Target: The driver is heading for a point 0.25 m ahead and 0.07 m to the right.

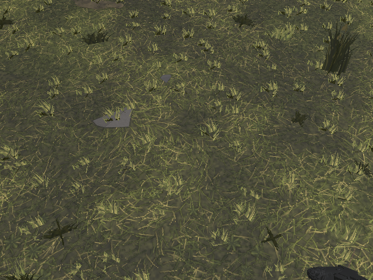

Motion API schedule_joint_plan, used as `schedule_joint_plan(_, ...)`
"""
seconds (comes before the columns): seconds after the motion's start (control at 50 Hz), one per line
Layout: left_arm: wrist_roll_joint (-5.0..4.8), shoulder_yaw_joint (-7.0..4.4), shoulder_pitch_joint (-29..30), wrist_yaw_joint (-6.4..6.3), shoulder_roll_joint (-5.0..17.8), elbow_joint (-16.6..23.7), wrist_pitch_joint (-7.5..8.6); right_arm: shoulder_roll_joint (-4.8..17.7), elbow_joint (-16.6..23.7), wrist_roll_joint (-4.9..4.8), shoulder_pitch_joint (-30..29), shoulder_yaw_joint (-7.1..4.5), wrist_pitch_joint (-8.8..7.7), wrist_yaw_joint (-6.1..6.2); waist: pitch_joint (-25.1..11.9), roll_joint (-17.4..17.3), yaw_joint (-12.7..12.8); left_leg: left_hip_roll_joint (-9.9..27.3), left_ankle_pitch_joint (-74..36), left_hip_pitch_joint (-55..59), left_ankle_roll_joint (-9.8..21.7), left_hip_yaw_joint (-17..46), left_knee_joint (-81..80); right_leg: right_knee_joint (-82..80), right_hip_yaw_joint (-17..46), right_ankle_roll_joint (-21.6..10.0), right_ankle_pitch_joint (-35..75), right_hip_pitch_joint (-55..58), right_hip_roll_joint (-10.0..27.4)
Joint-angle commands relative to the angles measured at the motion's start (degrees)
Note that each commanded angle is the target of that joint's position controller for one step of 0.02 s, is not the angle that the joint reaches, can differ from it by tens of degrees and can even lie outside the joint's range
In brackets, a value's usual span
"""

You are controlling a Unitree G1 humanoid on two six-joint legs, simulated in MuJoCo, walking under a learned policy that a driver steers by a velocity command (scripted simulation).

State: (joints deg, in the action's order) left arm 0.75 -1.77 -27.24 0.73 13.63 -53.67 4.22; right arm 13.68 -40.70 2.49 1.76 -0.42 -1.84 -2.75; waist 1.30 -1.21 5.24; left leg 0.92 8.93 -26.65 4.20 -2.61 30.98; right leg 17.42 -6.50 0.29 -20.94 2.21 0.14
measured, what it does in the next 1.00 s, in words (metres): walks ahead: left foot, then right foot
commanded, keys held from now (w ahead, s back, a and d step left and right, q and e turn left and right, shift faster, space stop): w+e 0.04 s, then no key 0.96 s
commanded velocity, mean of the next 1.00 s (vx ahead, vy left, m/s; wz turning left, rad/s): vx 0.14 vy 0.00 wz -0.03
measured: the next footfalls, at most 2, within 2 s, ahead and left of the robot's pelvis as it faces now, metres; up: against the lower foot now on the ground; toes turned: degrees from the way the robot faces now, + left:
left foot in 0.02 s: +0.17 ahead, +0.10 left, +0.00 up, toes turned -1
right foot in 0.44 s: +0.25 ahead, -0.10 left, +0.00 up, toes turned -6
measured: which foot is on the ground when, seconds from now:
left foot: up 0.00-0.00, down 0.02-1.00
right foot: down 0.00-0.02, up 0.04-0.42, down 0.44-1.00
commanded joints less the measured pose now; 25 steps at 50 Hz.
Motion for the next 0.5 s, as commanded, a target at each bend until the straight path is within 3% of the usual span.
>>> schedule_joint_plan(0.02, -0.69, -1.25, 1.66, -0.21, 8.05, 3.24, 0.26, 10.17, -2.84, 1.73, 20.36, -3.56, -2.10, 2.01, -10.48, -0.24, -12.83, 5.34, 4.25, 31.23, 4.14, 6.77, -6.05, 24.40, 4.28, -6.32, 33.80, -14.80, 8.22)
schedule_joint_plan(0.04, -1.81, 0.43, -1.91, 0.13, 1.03, 6.07, 0.36, 16.52, -2.98, 2.22, 24.86, -5.09, -2.02, 2.89, -17.78, -13.82, -12.15, 23.69, 7.93, 47.19, 9.54, 31.63, -10.49, 44.36, 0.50, -3.65, -1.93, -34.81, -0.70)
schedule_joint_plan(0.06, -0.44, -1.63, -0.11, -0.80, 7.82, 4.75, -0.37, 15.18, -3.10, -0.31, 24.19, -5.02, -1.43, 3.17, -16.63, -7.47, -12.57, 24.88, -0.63, 40.87, 10.77, 36.83, -13.41, 51.37, 8.14, -4.20, -8.97, -37.65, -1.76)
schedule_joint_plan(0.08, -0.56, -2.05, 2.24, -0.89, 7.63, 5.00, -0.61, 11.80, -3.20, -0.98, 19.36, -3.97, -1.47, 3.17, -8.82, -4.39, -9.59, 21.89, -11.39, 34.36, 10.01, 26.49, -12.79, 52.22, 10.42, -4.43, -5.69, -37.98, 0.48)
schedule_joint_plan(0.1, -0.65, -1.57, 2.76, -0.84, 5.57, 4.58, -0.65, 7.98, -3.26, -1.30, 16.03, -2.92, -1.96, 2.93, -4.68, -3.52, -7.54, 18.95, -22.84, 28.42, 8.84, 18.98, -13.56, 49.63, 9.72, -3.99, -3.38, -36.38, 1.99)
schedule_joint_plan(0.14, 0.36, -1.54, 1.47, -0.74, 3.93, 3.17, -2.02, 4.03, -3.64, -1.78, 11.93, -1.70, -2.60, 2.96, -2.21, -4.78, -4.03, 14.17, -33.48, 21.18, 6.25, 9.79, -14.94, 45.18, 8.79, -2.48, -1.56, -31.20, 3.04)
schedule_joint_plan(0.18, 0.69, -1.70, 0.77, -0.37, 2.69, 2.57, -3.04, 4.38, -4.81, -1.63, 12.98, -1.65, -3.32, 2.98, -3.57, -4.63, -2.91, 13.33, -43.40, 19.31, 6.50, 6.11, -14.93, 44.21, 8.05, -1.62, 1.11, -27.92, 1.27)
schedule_joint_plan(0.24, 0.96, -1.38, 3.33, -0.15, 1.31, 2.76, -3.67, 5.25, -6.65, -1.83, 13.01, -1.76, -3.47, 3.27, -2.99, -4.46, -1.98, 11.82, -44.03, 17.71, 6.66, 1.93, -15.50, 37.12, 7.05, -0.81, 6.03, -27.42, 1.13)
schedule_joint_plan(0.28, 0.90, -0.70, 7.54, -0.24, 0.45, 3.55, -3.77, 4.97, -7.94, -1.81, 13.27, -1.51, -3.13, 3.42, -2.09, -5.76, -2.96, 10.24, -42.35, 16.28, 6.09, -0.54, -15.41, 28.75, 5.49, -0.74, 9.72, -25.06, 1.33)
schedule_joint_plan(0.34, 0.64, -0.27, 10.81, -0.88, 0.93, 3.64, -3.78, 5.59, -10.50, -1.70, 16.35, -1.68, -2.53, 3.44, -3.00, -5.86, -4.82, 10.87, -40.68, 17.93, 6.28, 0.28, -13.62, 21.91, 4.18, -1.28, 12.22, -21.55, 0.73)
schedule_joint_plan(0.38, 0.61, -0.21, 11.22, -1.33, 1.42, 3.24, -3.42, 5.82, -11.66, -1.81, 16.73, -1.78, -2.03, 3.55, -2.59, -5.06, -4.90, 11.85, -36.62, 18.37, 6.13, 1.98, -11.69, 17.96, 4.29, -2.30, 11.83, -19.30, 0.59)
schedule_joint_plan(0.42, 0.98, -0.12, 9.34, -1.71, 1.54, 1.92, -2.59, 5.34, -12.41, -2.27, 15.64, -1.61, -1.48, 3.89, -2.07, -2.35, -3.17, 10.38, -26.30, 16.56, 3.76, 2.58, -7.64, 7.57, 4.83, -3.60, 18.43, -12.56, 0.67)
schedule_joint_plan(0.44, 1.24, -0.65, 7.84, -2.09, 4.43, 1.19, -1.89, 4.34, -12.77, -1.75, 17.77, -1.34, -1.47, 4.00, -3.47, 1.99, -3.61, 7.93, -15.83, 14.67, 1.28, 2.20, -4.65, 4.71, 9.55, -4.05, 31.45, -6.86, 5.22)
schedule_joint_plan(0.46, 1.18, -1.33, 7.09, -2.34, 8.51, 1.09, -1.52, 2.09, -13.25, -1.32, 23.24, -0.91, -1.29, 4.08, -5.29, 8.95, -6.75, 3.50, 4.71, 11.36, -0.52, -0.38, -0.80, 7.47, 16.93, -6.91, 50.27, -2.16, 13.99)
schedule_joint_plan(0.48, -0.16, -0.96, 7.36, -2.44, 7.01, 0.76, -2.14, -0.06, -16.07, -2.30, 27.38, -0.44, 0.00, 4.51, -7.87, 12.37, -5.88, -0.37, 17.11, 13.25, -1.33, -1.14, 1.95, 6.17, 21.60, -13.97, 50.29, -4.36, 18.34)
schedule_joint_plan(0.5, -0.22, -0.36, 9.00, -2.44, 4.78, 0.85, -2.62, 1.84, -16.52, -2.26, 25.40, -0.86, 1.05, 4.94, -5.27, 10.88, -5.48, -1.05, 19.74, 12.87, -1.62, -0.17, 2.51, 3.37, 23.59, -15.19, 42.03, -7.68, 17.96)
